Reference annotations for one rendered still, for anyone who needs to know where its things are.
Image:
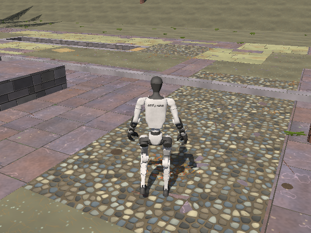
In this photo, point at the right robot hand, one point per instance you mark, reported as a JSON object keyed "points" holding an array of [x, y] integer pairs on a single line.
{"points": [[185, 138]]}

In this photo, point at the left robot forearm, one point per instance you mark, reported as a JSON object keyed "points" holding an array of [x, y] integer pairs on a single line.
{"points": [[132, 126]]}

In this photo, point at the right robot forearm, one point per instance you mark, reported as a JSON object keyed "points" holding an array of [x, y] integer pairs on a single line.
{"points": [[181, 128]]}

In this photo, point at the robot left thigh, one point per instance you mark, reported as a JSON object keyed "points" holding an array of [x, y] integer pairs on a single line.
{"points": [[144, 144]]}

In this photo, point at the left robot hand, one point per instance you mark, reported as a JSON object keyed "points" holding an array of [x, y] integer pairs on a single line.
{"points": [[132, 134]]}

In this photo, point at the left robot upper arm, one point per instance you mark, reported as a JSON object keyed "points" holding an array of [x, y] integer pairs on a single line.
{"points": [[138, 108]]}

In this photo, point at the robot thigh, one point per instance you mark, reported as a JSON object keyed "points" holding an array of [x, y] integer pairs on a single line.
{"points": [[167, 147], [144, 144]]}

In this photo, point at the right robot upper arm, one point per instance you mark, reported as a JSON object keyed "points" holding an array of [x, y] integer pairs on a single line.
{"points": [[173, 110]]}

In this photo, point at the robot right thigh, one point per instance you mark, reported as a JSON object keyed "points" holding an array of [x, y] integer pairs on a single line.
{"points": [[167, 147]]}

